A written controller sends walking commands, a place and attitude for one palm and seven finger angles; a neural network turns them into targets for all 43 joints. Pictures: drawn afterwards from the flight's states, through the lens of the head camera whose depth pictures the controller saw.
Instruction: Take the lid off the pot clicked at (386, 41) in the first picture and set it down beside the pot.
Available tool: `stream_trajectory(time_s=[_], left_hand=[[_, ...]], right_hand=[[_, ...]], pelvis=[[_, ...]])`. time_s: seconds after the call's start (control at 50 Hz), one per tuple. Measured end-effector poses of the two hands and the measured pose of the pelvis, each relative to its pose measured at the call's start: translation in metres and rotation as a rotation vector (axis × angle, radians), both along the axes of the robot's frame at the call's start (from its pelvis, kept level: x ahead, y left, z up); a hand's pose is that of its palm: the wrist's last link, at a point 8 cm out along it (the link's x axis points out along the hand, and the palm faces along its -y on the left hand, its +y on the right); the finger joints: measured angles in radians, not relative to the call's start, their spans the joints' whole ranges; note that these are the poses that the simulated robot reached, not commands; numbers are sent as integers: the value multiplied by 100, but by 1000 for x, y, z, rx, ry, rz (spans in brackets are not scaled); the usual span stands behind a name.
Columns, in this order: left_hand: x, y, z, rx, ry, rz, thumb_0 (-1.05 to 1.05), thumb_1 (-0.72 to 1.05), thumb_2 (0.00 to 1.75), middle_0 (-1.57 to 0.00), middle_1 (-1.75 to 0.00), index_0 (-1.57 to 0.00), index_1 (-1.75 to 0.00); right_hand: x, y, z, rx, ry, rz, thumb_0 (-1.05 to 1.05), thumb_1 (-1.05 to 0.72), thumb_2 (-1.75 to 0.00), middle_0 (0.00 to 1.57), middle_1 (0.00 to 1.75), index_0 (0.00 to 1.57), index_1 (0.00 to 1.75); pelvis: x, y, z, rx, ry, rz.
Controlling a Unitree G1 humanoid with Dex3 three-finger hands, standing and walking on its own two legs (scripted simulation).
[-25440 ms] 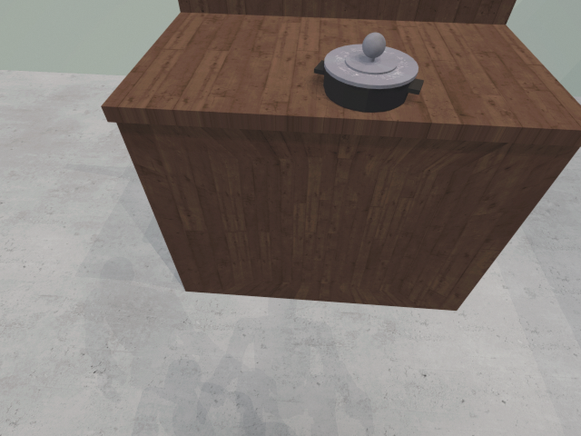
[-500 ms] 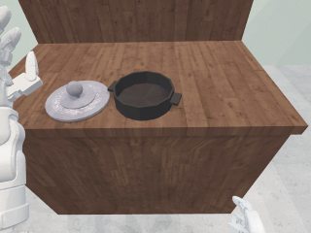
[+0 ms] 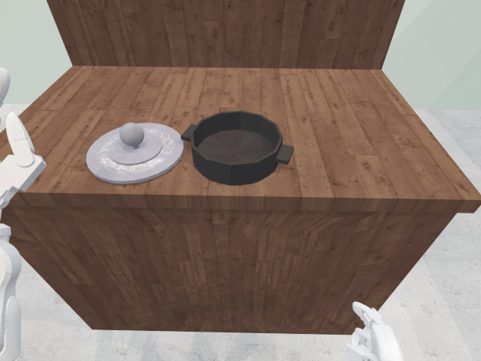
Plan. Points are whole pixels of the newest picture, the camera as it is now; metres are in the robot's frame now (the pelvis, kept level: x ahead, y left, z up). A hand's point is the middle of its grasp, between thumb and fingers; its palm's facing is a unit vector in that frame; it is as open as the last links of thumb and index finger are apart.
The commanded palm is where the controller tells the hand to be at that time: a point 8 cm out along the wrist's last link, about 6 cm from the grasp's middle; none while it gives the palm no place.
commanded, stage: draw the hand back to the body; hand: left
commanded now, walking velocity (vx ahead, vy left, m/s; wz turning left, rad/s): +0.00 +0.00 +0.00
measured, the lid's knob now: (131, 134) +0.50 +0.31 +0.12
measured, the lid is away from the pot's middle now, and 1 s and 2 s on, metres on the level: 0.23 0.23 0.23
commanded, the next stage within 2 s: step back with the hand held close in 0.40 s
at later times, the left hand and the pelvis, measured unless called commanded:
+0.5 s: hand (1, 209) +0.16 +0.25 +0.27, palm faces +0.53 -0.80 -0.29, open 7.5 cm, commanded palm +0.11 +0.29 +0.28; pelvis -0.01 +0.01 +0.00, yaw +1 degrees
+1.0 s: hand out of the picture +0.14 +0.26 +0.26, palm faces +0.46 -0.75 -0.47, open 7.4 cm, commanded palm +0.07 +0.32 +0.28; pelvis -0.06 +0.04 -0.02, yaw -1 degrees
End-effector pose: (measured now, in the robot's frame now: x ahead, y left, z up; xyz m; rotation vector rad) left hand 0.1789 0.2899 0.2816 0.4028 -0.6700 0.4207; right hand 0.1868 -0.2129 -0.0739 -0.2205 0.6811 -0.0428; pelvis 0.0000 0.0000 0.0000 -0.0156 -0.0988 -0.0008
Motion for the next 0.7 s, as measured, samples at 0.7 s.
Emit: stream_trajectory(time_s=[0.7], left_hand=[[-47,-1,-6,176,21,2,1,88,90,-21,-30,-20,-31]], right_hand=[[-15,5,7,-21,-14,-54,1,-90,-90,20,30,20,30]], pelvis=[[-18,18,-5,-25,59,-7]])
